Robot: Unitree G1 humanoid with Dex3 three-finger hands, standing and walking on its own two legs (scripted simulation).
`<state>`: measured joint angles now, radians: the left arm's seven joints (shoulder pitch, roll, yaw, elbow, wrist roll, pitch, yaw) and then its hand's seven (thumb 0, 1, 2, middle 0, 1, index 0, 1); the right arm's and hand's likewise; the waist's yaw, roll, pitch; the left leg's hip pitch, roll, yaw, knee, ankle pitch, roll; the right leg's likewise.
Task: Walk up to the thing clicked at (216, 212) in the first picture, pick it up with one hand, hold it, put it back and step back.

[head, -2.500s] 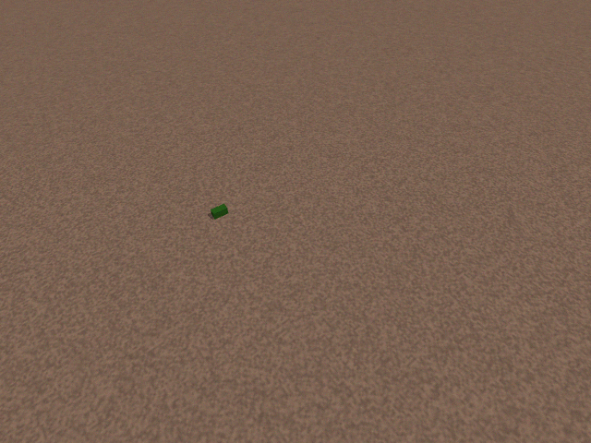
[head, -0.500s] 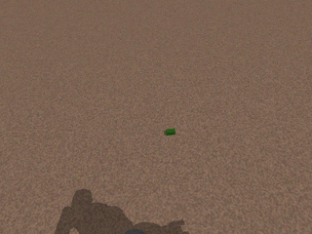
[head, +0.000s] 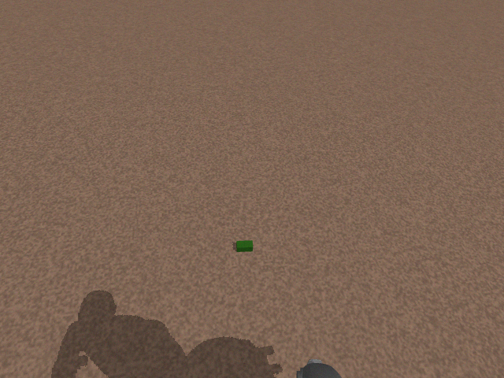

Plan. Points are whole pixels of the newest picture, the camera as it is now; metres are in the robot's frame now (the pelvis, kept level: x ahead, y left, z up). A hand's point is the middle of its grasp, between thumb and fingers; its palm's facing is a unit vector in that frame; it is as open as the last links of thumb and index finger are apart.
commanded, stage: walk up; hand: left
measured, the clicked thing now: (244, 246) +0.77 +0.00 -0.74
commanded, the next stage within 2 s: none
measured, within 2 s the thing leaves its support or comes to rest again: neither
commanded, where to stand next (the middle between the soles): +0.42 -0.28 m, yaw +6 degrees
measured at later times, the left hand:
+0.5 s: hand (171, 367) +0.19 +0.15 -0.16, palm faces +0.00 -0.95 -0.31, open 7.4 cm
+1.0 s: hand (251, 291) +0.32 +0.01 -0.13, palm faces +0.05 -0.92 -0.38, open 7.3 cm
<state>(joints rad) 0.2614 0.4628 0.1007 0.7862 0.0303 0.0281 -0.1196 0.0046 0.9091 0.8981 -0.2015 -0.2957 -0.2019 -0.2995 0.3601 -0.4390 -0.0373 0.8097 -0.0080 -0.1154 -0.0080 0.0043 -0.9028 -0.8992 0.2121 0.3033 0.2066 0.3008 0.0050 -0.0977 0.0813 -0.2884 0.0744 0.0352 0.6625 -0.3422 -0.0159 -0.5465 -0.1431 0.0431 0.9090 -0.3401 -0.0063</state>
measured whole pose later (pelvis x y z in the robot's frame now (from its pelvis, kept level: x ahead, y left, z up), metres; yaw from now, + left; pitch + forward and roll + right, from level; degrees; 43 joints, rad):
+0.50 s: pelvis +0.17 -0.12 -0.01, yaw +2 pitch -2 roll +1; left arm 0.34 0.44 0.07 0.79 0.03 0.05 -0.08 0.00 0.91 0.90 -0.20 -0.30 -0.20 -0.30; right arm 0.33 -0.41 -0.04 0.85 0.00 -0.12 -0.03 0.00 -0.91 -0.90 0.21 0.30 0.21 0.30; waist 0.04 -0.09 0.08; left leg -0.43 0.01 0.12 0.72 -0.26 0.06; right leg -0.40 -0.01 0.01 1.07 -0.48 -0.04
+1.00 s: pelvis +0.29 -0.28 +0.00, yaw +2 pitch -2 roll +0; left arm 0.32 0.43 0.08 0.84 0.03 -0.01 -0.08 0.00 0.91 0.90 -0.20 -0.30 -0.20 -0.30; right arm 0.31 -0.48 -0.06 0.94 0.00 -0.07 -0.02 0.01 -0.91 -0.90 0.21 0.30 0.20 0.30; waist 0.05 0.01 0.04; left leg -0.53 0.05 0.05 1.06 -0.44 0.04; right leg -0.34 -0.05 -0.08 0.72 -0.35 -0.03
